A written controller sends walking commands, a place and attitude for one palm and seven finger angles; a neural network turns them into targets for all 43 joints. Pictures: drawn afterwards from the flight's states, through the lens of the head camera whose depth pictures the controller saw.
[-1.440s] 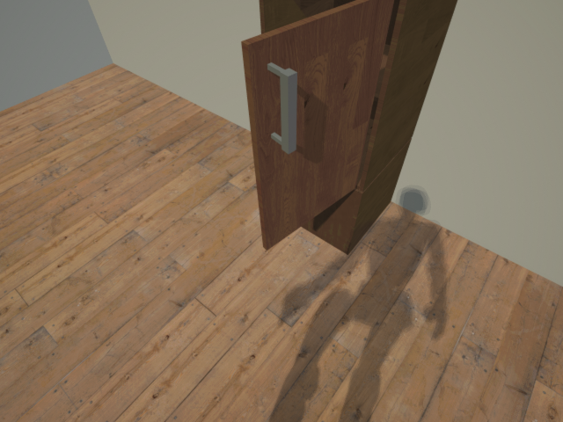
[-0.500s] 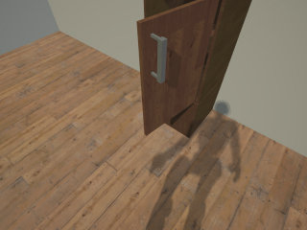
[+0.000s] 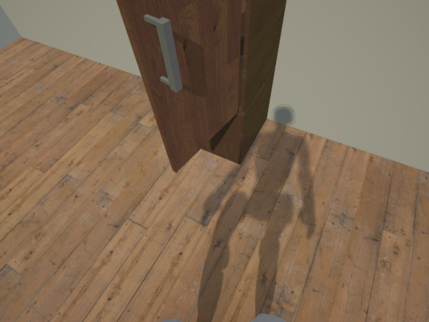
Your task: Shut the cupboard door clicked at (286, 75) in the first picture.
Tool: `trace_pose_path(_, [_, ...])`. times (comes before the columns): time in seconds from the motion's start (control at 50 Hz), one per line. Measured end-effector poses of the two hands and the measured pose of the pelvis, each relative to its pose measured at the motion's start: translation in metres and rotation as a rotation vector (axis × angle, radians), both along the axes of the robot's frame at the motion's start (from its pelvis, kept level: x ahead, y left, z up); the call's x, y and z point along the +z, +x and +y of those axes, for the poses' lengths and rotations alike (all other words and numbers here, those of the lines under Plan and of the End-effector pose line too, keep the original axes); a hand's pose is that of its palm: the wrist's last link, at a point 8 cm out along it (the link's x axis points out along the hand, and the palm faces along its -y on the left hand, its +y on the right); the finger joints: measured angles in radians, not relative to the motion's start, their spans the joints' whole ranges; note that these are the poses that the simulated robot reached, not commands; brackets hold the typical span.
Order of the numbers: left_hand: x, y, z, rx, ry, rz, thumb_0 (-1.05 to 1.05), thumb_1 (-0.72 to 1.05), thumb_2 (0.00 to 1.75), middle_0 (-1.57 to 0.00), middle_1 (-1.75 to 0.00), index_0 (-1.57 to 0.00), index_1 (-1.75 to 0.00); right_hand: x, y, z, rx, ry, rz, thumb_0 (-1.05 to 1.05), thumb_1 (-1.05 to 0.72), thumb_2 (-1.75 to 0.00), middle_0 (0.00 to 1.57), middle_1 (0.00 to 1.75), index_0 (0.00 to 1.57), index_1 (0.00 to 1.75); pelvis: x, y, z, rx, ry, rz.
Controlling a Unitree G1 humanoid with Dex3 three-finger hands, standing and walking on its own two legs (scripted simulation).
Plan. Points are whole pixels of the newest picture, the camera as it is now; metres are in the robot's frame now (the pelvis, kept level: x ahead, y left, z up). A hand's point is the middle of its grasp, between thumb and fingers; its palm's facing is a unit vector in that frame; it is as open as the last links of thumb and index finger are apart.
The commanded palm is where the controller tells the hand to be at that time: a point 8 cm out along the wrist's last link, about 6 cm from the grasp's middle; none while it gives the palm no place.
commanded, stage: walk around to get in front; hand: left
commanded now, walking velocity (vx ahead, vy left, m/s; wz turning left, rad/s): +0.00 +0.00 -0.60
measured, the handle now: (163, 55) +0.62 +0.16 +0.13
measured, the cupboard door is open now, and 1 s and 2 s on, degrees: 79 79 79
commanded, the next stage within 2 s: none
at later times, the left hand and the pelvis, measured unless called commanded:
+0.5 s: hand out of the picture +0.11 +0.21 -0.17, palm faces -0.18 -0.96 -0.23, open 7.4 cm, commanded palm none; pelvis +0.01 +0.02 +0.00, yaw -16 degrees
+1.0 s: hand (175, 280) +0.21 +0.12 -0.17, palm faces -0.57 -0.79 -0.24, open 7.4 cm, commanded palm none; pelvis +0.02 +0.00 +0.00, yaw -35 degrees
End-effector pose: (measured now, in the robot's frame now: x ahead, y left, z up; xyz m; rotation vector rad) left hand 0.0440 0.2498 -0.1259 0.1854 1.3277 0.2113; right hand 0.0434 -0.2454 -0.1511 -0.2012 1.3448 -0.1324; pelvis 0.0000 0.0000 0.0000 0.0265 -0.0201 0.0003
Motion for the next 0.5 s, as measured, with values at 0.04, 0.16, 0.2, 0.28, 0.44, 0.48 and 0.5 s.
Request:
trace_pose_path(0.04, [-0.003, 0.005, -0.004, -0.022, 0.022, -0.023, 0.01, 0.91, 0.90, -0.20, -0.30, -0.20, -0.30, -0.009, -0.002, -0.009, -0.029, 0.012, 0.003, 0.01, -0.91, -0.90, 0.20, 0.30, 0.21, 0.29, -0.008, 0.001, -0.009, -0.021, 0.008, 0.011])
trace_pose_path(0.16, [0.006, 0.003, -0.017, -0.069, 0.045, 0.027, 0.01, 0.91, 0.90, -0.20, -0.30, -0.20, -0.30, 0.006, 0.012, -0.028, -0.098, 0.003, -0.050, 0.01, -0.91, -0.90, 0.20, 0.30, 0.21, 0.29, 0.005, -0.003, -0.019, -0.087, 0.011, 0.027])
trace_pose_path(0.2, [0.009, 0.004, -0.020, -0.089, 0.041, 0.045, 0.01, 0.91, 0.90, -0.20, -0.30, -0.20, -0.30, 0.015, 0.021, -0.032, -0.117, -0.005, -0.091, 0.01, -0.91, -0.90, 0.20, 0.30, 0.21, 0.29, 0.010, -0.003, -0.020, -0.115, 0.018, 0.037])
trace_pose_path(0.28, [0.011, 0.011, -0.021, -0.127, 0.029, 0.055, 0.01, 0.91, 0.90, -0.20, -0.30, -0.20, -0.30, 0.027, 0.036, -0.034, -0.150, -0.021, -0.161, 0.01, -0.91, -0.90, 0.20, 0.30, 0.20, 0.29, 0.015, 0.001, -0.017, -0.162, 0.023, 0.049])
trace_pose_path(0.44, [0.000, 0.046, -0.005, -0.197, -0.004, 0.020, 0.01, 0.90, 0.90, -0.20, -0.30, -0.20, -0.30, 0.043, 0.049, -0.018, -0.201, -0.059, -0.253, 0.01, -0.91, -0.90, 0.20, 0.30, 0.20, 0.29, 0.012, 0.007, 0.005, -0.246, 0.009, 0.060])
trace_pose_path(0.48, [-0.009, 0.060, 0.002, -0.217, -0.017, 0.004, 0.01, 0.90, 0.90, -0.20, -0.30, -0.20, -0.30, 0.040, 0.044, -0.013, -0.212, -0.084, -0.279, 0.01, -0.91, -0.90, 0.20, 0.30, 0.20, 0.29, 0.003, 0.011, 0.015, -0.266, -0.026, 0.072])
trace_pose_path(0.5, [-0.013, 0.068, 0.004, -0.231, -0.020, -0.003, 0.01, 0.90, 0.90, -0.20, -0.30, -0.20, -0.30, 0.039, 0.039, -0.011, -0.219, -0.095, -0.276, 0.01, -0.91, -0.90, 0.20, 0.30, 0.21, 0.29, 0.001, 0.011, 0.017, -0.272, -0.025, 0.067])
